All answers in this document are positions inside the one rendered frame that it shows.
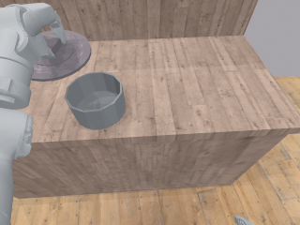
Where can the lid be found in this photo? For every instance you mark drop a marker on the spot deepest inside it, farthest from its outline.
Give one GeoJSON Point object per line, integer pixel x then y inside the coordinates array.
{"type": "Point", "coordinates": [70, 58]}

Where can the robot right hand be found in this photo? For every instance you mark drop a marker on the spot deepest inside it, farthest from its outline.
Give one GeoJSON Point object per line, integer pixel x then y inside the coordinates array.
{"type": "Point", "coordinates": [242, 221]}

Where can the table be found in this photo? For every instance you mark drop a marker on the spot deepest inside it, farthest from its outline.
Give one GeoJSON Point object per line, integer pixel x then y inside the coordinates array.
{"type": "Point", "coordinates": [201, 105]}

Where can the knob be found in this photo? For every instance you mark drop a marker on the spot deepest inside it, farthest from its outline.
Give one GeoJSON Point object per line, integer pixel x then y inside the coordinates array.
{"type": "Point", "coordinates": [53, 43]}

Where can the pot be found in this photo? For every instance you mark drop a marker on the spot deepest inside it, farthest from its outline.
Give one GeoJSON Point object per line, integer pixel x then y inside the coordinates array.
{"type": "Point", "coordinates": [96, 99]}

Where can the robot left hand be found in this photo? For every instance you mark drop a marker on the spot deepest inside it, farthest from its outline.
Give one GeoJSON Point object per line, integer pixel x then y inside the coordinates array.
{"type": "Point", "coordinates": [47, 16]}

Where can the robot left forearm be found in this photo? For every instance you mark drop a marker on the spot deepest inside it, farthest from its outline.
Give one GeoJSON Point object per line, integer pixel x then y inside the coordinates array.
{"type": "Point", "coordinates": [19, 27]}

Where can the left robot upper arm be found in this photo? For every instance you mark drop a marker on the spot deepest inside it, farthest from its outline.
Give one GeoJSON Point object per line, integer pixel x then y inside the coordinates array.
{"type": "Point", "coordinates": [15, 142]}

